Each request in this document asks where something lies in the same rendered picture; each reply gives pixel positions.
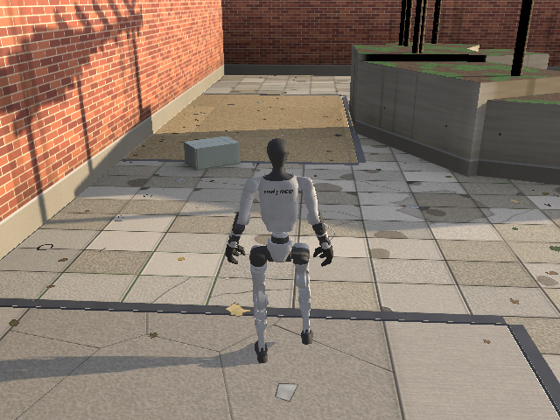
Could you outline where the right robot upper arm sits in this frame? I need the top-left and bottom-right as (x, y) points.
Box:
(297, 176), (321, 225)

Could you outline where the robot left hand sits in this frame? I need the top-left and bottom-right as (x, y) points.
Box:
(225, 245), (245, 264)

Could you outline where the robot right hand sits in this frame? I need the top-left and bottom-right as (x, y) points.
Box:
(313, 245), (333, 267)

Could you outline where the humanoid robot head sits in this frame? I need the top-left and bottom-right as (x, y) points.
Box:
(263, 138), (294, 181)

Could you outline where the left robot forearm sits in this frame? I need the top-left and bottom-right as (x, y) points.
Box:
(227, 212), (245, 248)

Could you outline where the left robot upper arm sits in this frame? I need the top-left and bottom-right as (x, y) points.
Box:
(236, 177), (260, 225)

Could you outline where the right robot forearm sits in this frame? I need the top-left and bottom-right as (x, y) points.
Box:
(312, 211), (331, 249)

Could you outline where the robot left thigh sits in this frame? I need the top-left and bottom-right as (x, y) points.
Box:
(249, 245), (269, 310)

